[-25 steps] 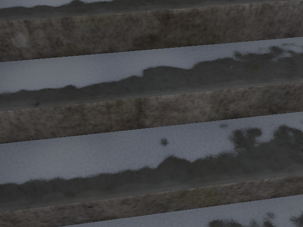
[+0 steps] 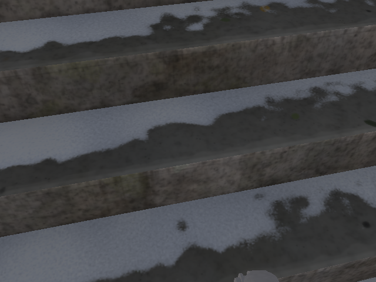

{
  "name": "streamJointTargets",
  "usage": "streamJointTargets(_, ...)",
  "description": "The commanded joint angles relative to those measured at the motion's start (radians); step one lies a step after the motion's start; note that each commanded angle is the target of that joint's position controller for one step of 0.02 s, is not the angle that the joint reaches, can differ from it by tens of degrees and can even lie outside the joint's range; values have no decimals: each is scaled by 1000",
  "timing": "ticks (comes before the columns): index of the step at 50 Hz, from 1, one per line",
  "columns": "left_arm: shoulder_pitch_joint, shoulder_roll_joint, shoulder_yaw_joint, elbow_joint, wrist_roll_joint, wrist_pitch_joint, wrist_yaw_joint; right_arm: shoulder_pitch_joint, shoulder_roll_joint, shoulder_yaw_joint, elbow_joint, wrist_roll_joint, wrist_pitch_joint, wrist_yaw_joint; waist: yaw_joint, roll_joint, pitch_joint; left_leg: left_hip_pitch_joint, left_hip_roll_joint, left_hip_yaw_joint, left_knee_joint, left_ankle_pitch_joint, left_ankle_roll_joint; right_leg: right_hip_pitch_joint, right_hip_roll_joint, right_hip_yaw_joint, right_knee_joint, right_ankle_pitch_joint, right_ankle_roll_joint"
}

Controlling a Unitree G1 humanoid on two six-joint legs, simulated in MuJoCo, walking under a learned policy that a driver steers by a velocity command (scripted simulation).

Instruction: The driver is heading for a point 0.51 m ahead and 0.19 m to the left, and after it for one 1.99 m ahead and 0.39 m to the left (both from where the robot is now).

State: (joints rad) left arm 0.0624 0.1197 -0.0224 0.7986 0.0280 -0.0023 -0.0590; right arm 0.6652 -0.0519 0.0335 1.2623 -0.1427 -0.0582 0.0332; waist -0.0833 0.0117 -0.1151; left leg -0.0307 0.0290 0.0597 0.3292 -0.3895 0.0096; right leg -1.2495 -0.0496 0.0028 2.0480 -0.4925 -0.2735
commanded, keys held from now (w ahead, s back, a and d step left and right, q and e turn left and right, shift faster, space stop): w+q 0.04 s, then q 0.48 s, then w+q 0.48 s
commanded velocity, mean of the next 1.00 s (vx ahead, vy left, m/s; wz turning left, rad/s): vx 0.26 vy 0.00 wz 0.46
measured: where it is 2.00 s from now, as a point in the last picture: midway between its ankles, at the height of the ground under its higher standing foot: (183, 192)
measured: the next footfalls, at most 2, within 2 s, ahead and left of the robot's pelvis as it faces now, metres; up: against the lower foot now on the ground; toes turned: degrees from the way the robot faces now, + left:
right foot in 0.10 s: +0.24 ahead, -0.15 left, +0.17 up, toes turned -5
left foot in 0.64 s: +0.20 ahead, +0.06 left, +0.17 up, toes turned +22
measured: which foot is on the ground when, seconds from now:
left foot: down 0.00-0.12, up 0.14-0.62, down 0.64-1.00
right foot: up 0.00-0.08, down 0.10-0.72, up 0.74-1.00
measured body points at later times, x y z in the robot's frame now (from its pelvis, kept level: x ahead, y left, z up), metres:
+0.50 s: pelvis +0.17 -0.07 +0.17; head +0.17 -0.06 +0.62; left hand +0.21 +0.16 +0.03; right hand +0.34 -0.26 +0.04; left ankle +0.17 +0.06 -0.39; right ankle +0.20 -0.15 -0.56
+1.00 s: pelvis +0.33 -0.01 +0.19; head +0.33 +0.00 +0.64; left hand +0.45 +0.23 +0.10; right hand +0.27 -0.24 +0.05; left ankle +0.16 +0.04 -0.56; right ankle +0.48 -0.07 -0.35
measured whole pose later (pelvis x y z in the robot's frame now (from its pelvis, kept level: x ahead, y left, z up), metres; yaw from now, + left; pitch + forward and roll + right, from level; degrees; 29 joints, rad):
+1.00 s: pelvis +0.33 -0.01 +0.19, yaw +30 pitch +8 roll -2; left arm 0.01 0.10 -0.09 0.73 0.02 0.01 -0.05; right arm 0.62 -0.09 0.02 1.19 -0.05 -0.06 0.08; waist -0.05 0.04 -0.15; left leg -0.11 0.03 -0.13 0.26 -0.29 0.07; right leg -1.17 -0.05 -0.07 1.62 -0.44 -0.12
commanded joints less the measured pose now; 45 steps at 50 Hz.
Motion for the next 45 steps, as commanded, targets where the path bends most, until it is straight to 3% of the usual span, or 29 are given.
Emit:
streamJointTargets(1, -375, 19, -42, -246, -13, 12, -5, -214, -109, -2, -154, 9, -53, 5, 119, 3, 138, -723, 126, -37, -432, 120, 196, 444, -110, -93, -476, 366, -60)
streamJointTargets(2, -514, 18, -64, -293, -5, 33, -27, -125, -202, -30, -124, 88, -53, 35, 105, 103, 128, -807, 150, -104, -518, 240, 246, 610, -12, -149, -582, -4, 60)
streamJointTargets(3, -399, -31, -73, -238, -9, 31, -52, -59, -276, -38, -139, 125, -63, 46, 146, 245, 96, -646, 204, -92, -391, 882, 297, 670, 72, -231, -515, -1, 109)
streamJointTargets(5, -155, 75, -37, -87, -26, 17, -46, -113, -334, -63, -197, 133, -94, 53, 187, 191, -43, -158, 209, -27, -76, 1660, 211, 665, 136, -240, -884, 159, 114)
streamJointTargets(6, 11, 129, -22, -32, -1, -2, -21, -103, -282, -67, -193, 100, -99, 62, 202, 131, -172, -234, 202, -50, 189, 1628, 133, 957, 68, -78, -953, 524, 49)
streamJointTargets(7, 249, 156, -22, 27, -14, -10, -8, 40, -155, -33, -192, 41, -96, 94, 237, -147, -488, -612, 89, -136, 498, 973, 103, 1488, -169, 406, -1202, 704, -124)
streamJointTargets(8, 536, 264, 25, 122, 24, 1, 12, 32, -149, -61, -178, 98, -60, 97, 294, -247, -533, -673, -47, -239, 931, 235, 76, 1482, -366, 831, -1534, 665, -193)
streamJointTargets(9, 535, 330, 65, 176, 36, -35, 27, -74, -147, -90, -164, 130, -42, 91, 298, -198, -232, -823, -54, -357, 1391, 357, 79, 1173, -360, 858, -1635, 295, -114)
streamJointTargets(10, 362, 321, 64, 186, -1, -66, 36, -162, -128, -103, -173, 128, -40, 78, 217, -179, -54, -892, -14, -303, 1552, 365, 81, 947, -317, 657, -1645, 15, -38)
streamJointTargets(11, 207, 234, 53, 200, -15, -83, 30, -206, -80, -93, -180, 109, -40, 62, 136, -85, 6, -923, -3, -257, 1636, 321, 117, 830, -290, 473, -1602, 23, -21)
streamJointTargets(12, 91, 80, 15, 204, -13, -88, 14, -285, -72, -82, -215, 99, -31, 55, 82, 10, -5, -942, 5, -263, 1729, 323, 178, 782, -283, 391, -1625, 94, -16)
streamJointTargets(13, 1, -46, -22, 204, -2, -93, 1, -333, -57, -79, -242, 109, -11, 48, 20, 66, 0, -924, 22, -283, 1689, 341, 232, 720, -267, 299, -1666, 175, 16)
streamJointTargets(14, -64, -99, -40, 200, -5, -99, 2, -316, -22, -71, -243, 120, 13, 43, -23, 51, 26, -917, 18, -302, 1618, 317, 261, 678, -245, 208, -1701, 247, 53)
streamJointTargets(15, -22, -94, -38, 212, 14, -112, 11, -311, -37, -65, -255, 110, 29, 42, -48, 57, 5, -911, 43, -273, 1547, 375, 266, 706, -231, 96, -1698, 409, 87)
streamJointTargets(19, -137, 48, 3, 116, 91, -108, 42, -359, -113, -75, -249, 149, 27, 86, -43, -47, -16, -795, 15, -134, 1696, 320, 181, 613, -131, -197, -1808, 531, 66)
streamJointTargets(20, -157, 60, 5, 106, 99, -100, 34, -328, -125, -83, -226, 161, 28, 93, -54, -13, -8, -795, 22, -156, 1715, 340, 161, 605, -133, -225, -1807, 504, 63)
streamJointTargets(24, -243, 149, 11, 6, 10, -138, 35, -427, -223, -109, -258, 97, 28, 71, -34, 26, -47, -530, 107, -65, 1057, 359, 22, 751, -78, -358, -1775, 517, 127)
streamJointTargets(26, -150, 233, 44, 13, 4, -136, 40, -637, -189, -90, -354, 85, 36, 41, 65, -89, 1, -568, 90, -27, 730, 139, -57, 977, -191, -278, -1741, 712, 48)
streamJointTargets(27, 7, 266, 73, 69, 16, -121, 34, -618, -176, -77, -371, 82, 33, 28, 105, -88, 21, -627, 87, -45, 632, 1, -68, 1133, -274, -205, -1746, 690, -12)
streamJointTargets(29, 220, 236, 91, 136, 12, -94, 32, -555, -136, -49, -396, 88, 28, -4, 157, -74, 73, -717, 114, -73, 446, -40, -31, 1352, -426, -63, -1780, 539, -61)
streamJointTargets(32, 154, 218, 85, 88, 21, -46, 37, -517, -189, -79, -428, 128, -19, -42, 133, -64, 48, -538, 6, 0, 209, 120, 75, 1342, -426, -74, -1744, 320, -8)
streamJointTargets(34, 115, 163, 69, 56, 39, -53, 51, -434, -219, -117, -419, 130, -33, -46, 117, -25, -47, -232, -20, -29, 243, 276, 186, 1188, -297, -223, -1580, 342, 82)
streamJointTargets(36, -88, 102, 40, -24, 15, -90, 36, -99, -258, -141, -317, 110, -18, -45, -60, 187, -70, 158, 149, -443, 127, 513, 386, 682, -62, -334, -1148, 197, 197)
streamJointTargets(37, -90, 83, 29, -13, 8, -106, 9, 83, -319, -159, -234, 74, -11, -30, -131, 251, -6, 387, 228, -627, 33, 537, 425, 278, 4, -217, -786, -26, 231)
streamJointTargets(39, -93, 94, 23, 37, 26, -119, -40, 212, -335, -168, -112, 56, 4, -2, -177, 166, 70, 469, 295, -687, 53, 646, 432, -177, 75, 7, 70, -124, 160)
streamJointTargets(40, -106, 114, 28, 26, 16, -122, -38, 198, -277, -143, -86, 49, 18, 4, -145, 101, 87, 451, 313, -669, 72, 612, 405, -330, 86, 68, 296, -105, 107)
streamJointTargets(42, -157, 25, -19, -67, 30, -100, -13, 64, -90, -53, -36, 36, 29, 27, -7, 9, 112, 233, 286, -541, 106, 347, 298, -455, 7, 92, 416, 12, 13)
streamJointTargets(43, -171, -4, -40, -112, 37, -76, -15, -28, -46, -22, -42, 21, 26, 29, 49, 2, 93, 29, 236, -454, 60, 193, 262, -363, -6, 77, 390, 69, -24)
streamJointTargets(45, -165, 34, -44, -163, 14, -49, -1, -337, -96, -12, -144, 0, -5, 25, 162, -15, 138, -476, 137, -302, -111, 22, 225, -21, -39, 37, 52, 165, -18)
Keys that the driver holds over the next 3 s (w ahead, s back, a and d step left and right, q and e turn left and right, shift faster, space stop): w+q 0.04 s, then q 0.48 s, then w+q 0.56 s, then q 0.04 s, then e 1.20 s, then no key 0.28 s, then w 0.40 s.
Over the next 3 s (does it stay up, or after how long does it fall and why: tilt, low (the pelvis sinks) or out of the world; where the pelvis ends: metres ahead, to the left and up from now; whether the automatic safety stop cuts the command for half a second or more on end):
stays up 0.63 0.07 0.47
